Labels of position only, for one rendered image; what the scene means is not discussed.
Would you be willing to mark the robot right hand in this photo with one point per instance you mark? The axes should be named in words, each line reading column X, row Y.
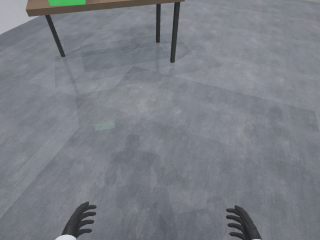
column 249, row 230

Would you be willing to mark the table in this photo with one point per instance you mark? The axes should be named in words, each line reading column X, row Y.
column 42, row 7

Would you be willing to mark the robot left hand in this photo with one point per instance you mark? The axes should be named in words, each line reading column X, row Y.
column 74, row 224

